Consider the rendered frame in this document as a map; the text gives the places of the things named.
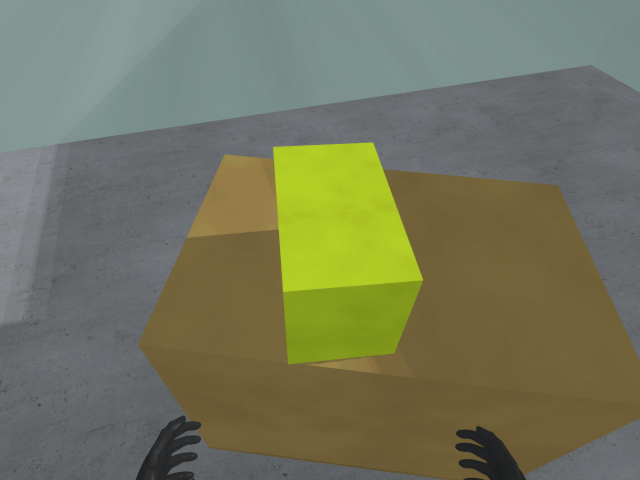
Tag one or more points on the left robot hand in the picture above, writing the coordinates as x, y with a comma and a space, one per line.
159, 461

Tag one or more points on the right robot hand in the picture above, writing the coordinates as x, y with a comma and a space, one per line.
500, 463

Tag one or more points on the carton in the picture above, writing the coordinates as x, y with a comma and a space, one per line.
349, 275

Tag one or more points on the pedestal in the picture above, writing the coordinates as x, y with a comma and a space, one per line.
512, 330

